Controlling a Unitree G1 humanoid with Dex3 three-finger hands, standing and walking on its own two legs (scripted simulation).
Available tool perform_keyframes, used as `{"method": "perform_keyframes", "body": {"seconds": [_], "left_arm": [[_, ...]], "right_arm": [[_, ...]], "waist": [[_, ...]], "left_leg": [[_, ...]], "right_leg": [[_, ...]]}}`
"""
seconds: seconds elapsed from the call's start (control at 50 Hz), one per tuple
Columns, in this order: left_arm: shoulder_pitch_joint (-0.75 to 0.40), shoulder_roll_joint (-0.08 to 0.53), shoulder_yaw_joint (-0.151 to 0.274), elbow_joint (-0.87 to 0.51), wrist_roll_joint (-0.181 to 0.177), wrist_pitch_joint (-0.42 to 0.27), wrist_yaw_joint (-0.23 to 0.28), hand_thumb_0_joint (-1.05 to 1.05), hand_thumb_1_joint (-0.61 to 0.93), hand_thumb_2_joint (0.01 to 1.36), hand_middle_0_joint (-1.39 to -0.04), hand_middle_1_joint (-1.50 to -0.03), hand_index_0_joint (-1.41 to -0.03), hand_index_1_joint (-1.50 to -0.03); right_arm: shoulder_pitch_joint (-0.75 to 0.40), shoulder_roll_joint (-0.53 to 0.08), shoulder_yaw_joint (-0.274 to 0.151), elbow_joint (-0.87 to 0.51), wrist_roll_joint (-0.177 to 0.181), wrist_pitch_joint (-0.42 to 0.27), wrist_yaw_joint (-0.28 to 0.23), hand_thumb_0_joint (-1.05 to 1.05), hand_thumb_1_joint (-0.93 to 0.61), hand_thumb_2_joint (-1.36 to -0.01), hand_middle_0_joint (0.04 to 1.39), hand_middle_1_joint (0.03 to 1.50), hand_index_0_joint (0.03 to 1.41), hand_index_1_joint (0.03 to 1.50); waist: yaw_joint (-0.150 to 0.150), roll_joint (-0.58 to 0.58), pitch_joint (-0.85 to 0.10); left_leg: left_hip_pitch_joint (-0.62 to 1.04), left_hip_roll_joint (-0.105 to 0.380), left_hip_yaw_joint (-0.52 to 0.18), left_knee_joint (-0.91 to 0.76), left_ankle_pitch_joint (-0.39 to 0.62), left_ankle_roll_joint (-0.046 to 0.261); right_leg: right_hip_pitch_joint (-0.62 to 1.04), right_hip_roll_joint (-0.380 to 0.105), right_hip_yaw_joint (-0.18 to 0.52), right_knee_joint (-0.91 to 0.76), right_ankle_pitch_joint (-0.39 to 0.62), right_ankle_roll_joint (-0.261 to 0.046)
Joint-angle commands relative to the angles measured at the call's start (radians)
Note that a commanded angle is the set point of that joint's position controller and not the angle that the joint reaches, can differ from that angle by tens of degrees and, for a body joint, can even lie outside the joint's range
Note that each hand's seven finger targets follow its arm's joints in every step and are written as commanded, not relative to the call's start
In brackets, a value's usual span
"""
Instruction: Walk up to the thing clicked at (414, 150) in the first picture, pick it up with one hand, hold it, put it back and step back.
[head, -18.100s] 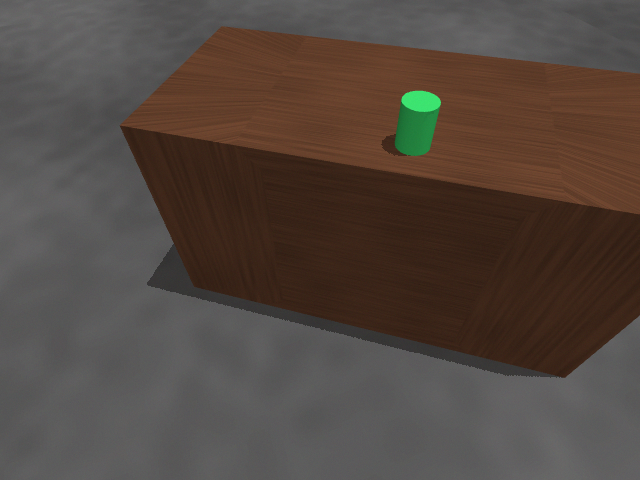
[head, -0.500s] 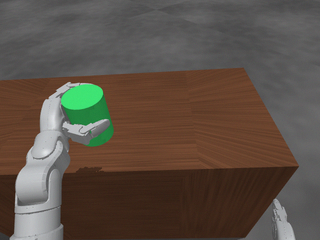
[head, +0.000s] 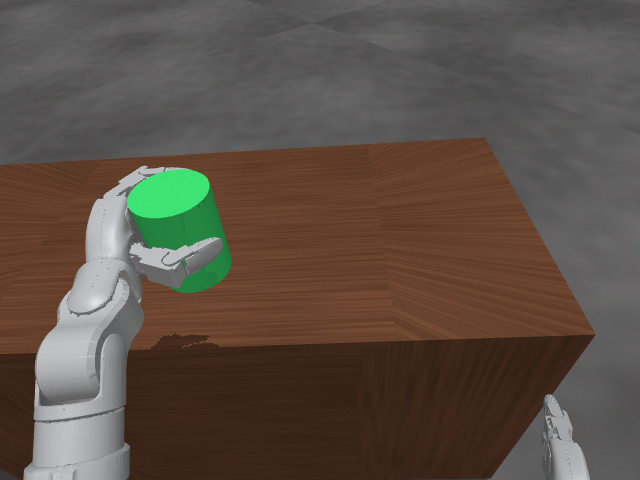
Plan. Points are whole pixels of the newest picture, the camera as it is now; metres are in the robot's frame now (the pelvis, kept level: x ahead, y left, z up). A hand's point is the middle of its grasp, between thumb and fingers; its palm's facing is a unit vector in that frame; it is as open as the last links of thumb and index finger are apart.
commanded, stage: hold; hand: left
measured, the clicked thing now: (184, 232) +0.32 +0.17 +0.19
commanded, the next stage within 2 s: crouch in 0.58 s
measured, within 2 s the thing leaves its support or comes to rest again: neither
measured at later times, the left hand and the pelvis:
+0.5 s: hand (173, 228) +0.32 +0.17 +0.21, palm faces +0.19 -0.98 -0.02, open 11.0 cm; pelvis +0.00 +0.00 +0.00, yaw +0 degrees
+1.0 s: hand (178, 240) +0.34 +0.19 +0.17, palm faces +0.21 -0.98 -0.01, open 11.0 cm; pelvis -0.01 +0.00 +0.00, yaw +0 degrees
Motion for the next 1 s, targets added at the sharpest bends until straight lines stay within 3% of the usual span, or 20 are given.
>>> {"method": "perform_keyframes", "body": {"seconds": [0.0, 0.04, 0.06, 0.14, 0.16, 0.18, 0.2, 0.22, 0.26, 0.28, 0.34, 0.52, 0.58, 0.66, 0.68, 0.74, 0.84, 0.88, 0.92, 0.98], "left_arm": [[-0.529, 0.227, 0.116, -0.366, -0.011, -0.147, 0.013, 0.0, -0.007, 1.325, -1.252, -1.478, -1.277, -1.486], [-0.511, 0.201, 0.092, -0.354, -0.012, -0.145, 0.014, 0.0, -0.016, 1.332, -1.252, -1.483, -1.276, -1.492], [-0.507, 0.218, 0.12, -0.33, -0.015, -0.148, 0.014, 0.0, -0.018, 1.327, -1.261, -1.484, -1.284, -1.493], [-0.511, 0.232, 0.121, -0.346, -0.015, -0.15, 0.008, 0.0, -0.006, 1.339, -1.26, -1.493, -1.285, -1.501], [-0.508, 0.21, 0.093, -0.347, -0.015, -0.146, 0.002, 0.0, 0.013, 1.339, -1.253, -1.486, -1.276, -1.494], [-0.497, 0.202, 0.094, -0.302, -0.013, -0.139, 0.003, 0.0, 0.009, 1.321, -1.244, -1.469, -1.268, -1.477], [-0.507, 0.219, 0.113, -0.333, -0.02, -0.145, 0.001, 0.0, -0.001, 1.324, -1.247, -1.475, -1.27, -1.483], [-0.463, 0.176, 0.078, -0.248, -0.017, -0.134, -0.005, 0.0, 0.009, 1.313, -1.241, -1.463, -1.264, -1.471], [-0.532, 0.249, 0.134, -0.335, -0.021, -0.146, -0.006, 0.0, -0.005, 1.295, -1.243, -1.454, -1.267, -1.462], [-0.502, 0.211, 0.1, -0.325, -0.02, -0.141, -0.008, 0.0, 0.011, 1.306, -1.238, -1.458, -1.263, -1.465], [-0.477, 0.18, 0.087, -0.275, -0.022, -0.131, -0.008, 0.0, -0.017, 1.316, -1.23, -1.46, -1.253, -1.469], [-0.529, 0.227, 0.115, -0.356, -0.015, -0.137, 0.006, 0.0, -0.006, 1.306, -1.233, -1.459, -1.257, -1.466], [-0.478, 0.2, 0.11, -0.268, -0.017, -0.133, 0.0, 0.0, 0.021, 1.324, -1.235, -1.464, -1.259, -1.472], [-0.522, 0.221, 0.103, -0.337, -0.017, -0.145, -0.004, 0.0, 0.049, 1.35, -1.225, -1.464, -1.241, -1.48], [-0.519, 0.23, 0.116, -0.337, -0.02, -0.148, -0.003, 0.0, 0.02, 1.27, -1.218, -1.42, -1.241, -1.423], [-0.478, 0.186, 0.09, -0.228, -0.017, -0.143, -0.005, 0.0, 0.001, 1.263, -1.239, -1.418, -1.258, -1.425], [-0.562, 0.237, 0.114, -0.194, -0.001, -0.189, -0.002, 0.0, 0.038, 1.264, -1.235, -1.41, -1.254, -1.416], [-0.52, 0.203, 0.104, -0.045, 0.0, -0.205, -0.01, 0.0, 0.057, 1.254, -1.218, -1.396, -1.238, -1.401], [-0.625, 0.268, 0.118, -0.082, 0.009, -0.254, -0.014, 0.0, 0.065, 1.245, -1.219, -1.389, -1.24, -1.392], [-0.601, 0.241, 0.106, 0.071, 0.016, -0.308, -0.023, 0.0, 0.101, 1.267, -1.24, -1.408, -1.26, -1.412]], "right_arm": [[-0.124, -0.105, -0.031, -0.162, -0.006, -0.055, -0.013, 0.0, 0.504, -0.068, 0.048, 0.051, 0.049, 0.051], [-0.15, -0.088, -0.011, -0.16, -0.007, -0.06, -0.013, 0.0, 0.505, -0.067, 0.048, 0.05, 0.049, 0.05], [-0.154, -0.11, -0.031, -0.164, -0.008, -0.061, -0.019, 0.0, 0.5, -0.068, 0.048, 0.05, 0.049, 0.05], [-0.131, -0.111, -0.032, -0.147, -0.011, -0.064, -0.023, 0.0, 0.505, -0.067, 0.048, 0.051, 0.049, 0.051], [-0.128, -0.117, -0.036, -0.147, -0.011, -0.064, -0.022, 0.0, 0.505, -0.068, 0.048, 0.05, 0.049, 0.05], [-0.144, -0.09, -0.009, -0.145, -0.01, -0.066, -0.02, 0.0, 0.503, -0.068, 0.048, 0.05, 0.049, 0.05], [-0.141, -0.118, -0.036, -0.138, -0.01, -0.063, -0.021, 0.0, 0.505, -0.067, 0.048, 0.051, 0.049, 0.051], [-0.168, -0.108, -0.02, -0.165, -0.008, -0.067, -0.021, 0.0, 0.504, -0.067, 0.048, 0.05, 0.049, 0.05], [-0.122, -0.12, -0.04, -0.14, -0.007, -0.066, -0.02, 0.0, 0.502, -0.067, 0.048, 0.051, 0.049, 0.051], [-0.132, -0.108, -0.027, -0.16, -0.007, -0.068, -0.017, 0.0, 0.504, -0.067, 0.048, 0.051, 0.049, 0.051], [-0.126, -0.102, -0.026, -0.147, -0.005, -0.069, -0.016, 0.0, 0.503, -0.068, 0.048, 0.051, 0.049, 0.051], [-0.159, -0.117, -0.034, -0.154, -0.006, -0.07, -0.016, 0.0, 0.499, -0.068, 0.048, 0.051, 0.049, 0.051], [-0.124, -0.097, -0.018, -0.167, -0.007, -0.065, -0.016, 0.0, 0.501, -0.068, 0.048, 0.051, 0.049, 0.051], [-0.103, -0.121, -0.045, -0.123, -0.008, -0.062, -0.02, 0.0, 0.511, -0.072, 0.049, 0.051, 0.049, 0.051], [-0.129, -0.113, -0.03, -0.154, -0.006, -0.065, -0.02, 0.0, 0.535, -0.056, 0.05, 0.051, 0.05, 0.051], [-0.157, -0.093, -0.014, -0.115, -0.008, -0.066, -0.019, 0.0, 0.544, -0.052, 0.05, 0.05, 0.05, 0.05], [-0.141, -0.11, -0.025, -0.094, -0.011, -0.07, -0.019, 0.0, 0.549, -0.051, 0.05, 0.051, 0.05, 0.051], [-0.147, -0.12, -0.026, -0.107, -0.013, -0.075, -0.022, 0.0, 0.55, -0.051, 0.05, 0.051, 0.05, 0.051], [-0.135, -0.121, -0.03, -0.085, -0.014, -0.077, -0.024, 0.0, 0.55, -0.05, 0.05, 0.051, 0.05, 0.05], [-0.142, -0.107, -0.018, -0.091, -0.017, -0.083, -0.015, 0.0, 0.549, -0.051, 0.05, 0.051, 0.05, 0.051]], "waist": [[0.008, -0.025, -0.264], [0.011, -0.02, -0.245], [0.007, -0.048, -0.239], [0.004, -0.027, -0.253], [-0.005, -0.023, -0.268], [0.003, -0.018, -0.22], [0.003, -0.022, -0.238], [0.0, -0.04, -0.217], [0.002, -0.035, -0.258], [-0.001, -0.043, -0.249], [0.001, -0.058, -0.218], [0.018, -0.01, -0.235], [0.006, -0.059, -0.235], [-0.007, -0.034, -0.258], [0.003, -0.05, -0.24], [0.007, -0.042, -0.199], [-0.002, -0.047, -0.22], [-0.019, -0.104, -0.199], [-0.028, -0.063, -0.236], [-0.023, -0.072, -0.242]], "left_leg": [[0.205, -0.012, 0.008, -0.034, 0.258, 0.021], [0.198, -0.012, 0.006, -0.036, 0.246, 0.018], [0.186, -0.01, 0.005, -0.04, 0.219, 0.02], [0.202, -0.009, 0.003, -0.041, 0.226, 0.017], [0.215, -0.008, 0.002, -0.041, 0.235, 0.017], [0.19, -0.01, 0.004, -0.046, 0.211, 0.016], [0.195, -0.007, 0.001, -0.051, 0.198, 0.014], [0.183, -0.008, 0.001, -0.055, 0.188, 0.015], [0.201, -0.01, 0.004, -0.048, 0.196, 0.017], [0.205, -0.01, 0.004, -0.047, 0.208, 0.018], [0.185, -0.007, 0.003, -0.05, 0.207, 0.017], [0.183, -0.01, 0.002, -0.058, 0.186, 0.012], [0.183, -0.005, -0.001, -0.055, 0.195, 0.017], [0.21, -0.012, 0.006, -0.043, 0.221, 0.021], [0.19, -0.012, 0.005, -0.046, 0.208, 0.024], [0.163, -0.013, 0.006, -0.057, 0.168, 0.021], [0.17, -0.007, -0.002, -0.065, 0.139, 0.016], [0.158, -0.008, 0.0, -0.057, 0.138, 0.025], [0.176, -0.012, 0.005, -0.05, 0.146, 0.025], [0.148, -0.01, 0.005, -0.041, 0.152, 0.026]], "right_leg": [[-0.042, 0.001, -0.017, -0.097, 0.307, 0.013], [-0.052, 0.002, -0.019, -0.096, 0.291, 0.011], [-0.047, 0.003, -0.02, -0.101, 0.27, 0.013], [-0.048, 0.006, -0.024, -0.099, 0.273, 0.011], [-0.049, 0.006, -0.024, -0.098, 0.286, 0.011], [-0.064, 0.006, -0.024, -0.1, 0.262, 0.009], [-0.058, 0.01, -0.028, -0.101, 0.248, 0.008], [-0.062, 0.011, -0.03, -0.108, 0.238, 0.009], [-0.054, 0.007, -0.025, -0.107, 0.246, 0.01], [-0.053, 0.008, -0.027, -0.105, 0.259, 0.012], [-0.065, 0.011, -0.029, -0.1, 0.254, 0.01], [-0.058, 0.009, -0.027, -0.102, 0.232, 0.005], [-0.045, 0.011, -0.03, -0.103, 0.243, 0.01], [-0.054, 0.002, -0.02, -0.106, 0.276, 0.013], [-0.048, 0.002, -0.021, -0.11, 0.266, 0.015], [-0.071, 0.003, -0.022, -0.114, 0.223, 0.011], [-0.085, 0.008, -0.027, -0.111, 0.198, 0.007], [-0.096, 0.005, -0.02, -0.115, 0.205, 0.014], [-0.108, -0.003, -0.011, -0.111, 0.218, 0.015], [-0.101, -0.004, -0.007, -0.098, 0.23, 0.016]]}}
